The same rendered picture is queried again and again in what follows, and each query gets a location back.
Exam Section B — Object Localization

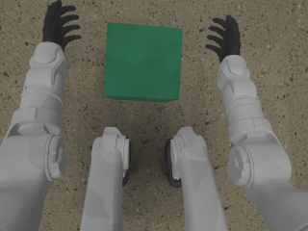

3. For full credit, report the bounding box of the right robot forearm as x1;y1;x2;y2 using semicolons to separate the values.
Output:
216;55;292;178

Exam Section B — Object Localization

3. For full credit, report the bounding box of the carton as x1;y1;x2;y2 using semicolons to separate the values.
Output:
104;22;183;102

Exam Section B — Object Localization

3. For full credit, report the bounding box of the robot left upper arm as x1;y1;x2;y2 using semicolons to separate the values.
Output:
0;134;67;231

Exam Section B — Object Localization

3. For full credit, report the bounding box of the left robot thigh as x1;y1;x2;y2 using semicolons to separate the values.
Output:
80;134;130;231

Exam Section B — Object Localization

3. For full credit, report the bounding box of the robot right upper arm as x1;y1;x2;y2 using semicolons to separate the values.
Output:
227;143;308;231

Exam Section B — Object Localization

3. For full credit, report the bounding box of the right robot hand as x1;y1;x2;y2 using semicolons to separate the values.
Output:
205;14;241;64

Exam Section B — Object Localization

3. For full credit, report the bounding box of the left robot hand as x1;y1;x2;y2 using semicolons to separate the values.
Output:
42;0;81;51

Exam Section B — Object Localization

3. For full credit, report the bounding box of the left robot shin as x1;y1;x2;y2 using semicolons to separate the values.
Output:
91;127;127;178

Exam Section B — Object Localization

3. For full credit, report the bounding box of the left robot forearm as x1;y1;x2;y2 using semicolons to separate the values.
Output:
0;41;68;149

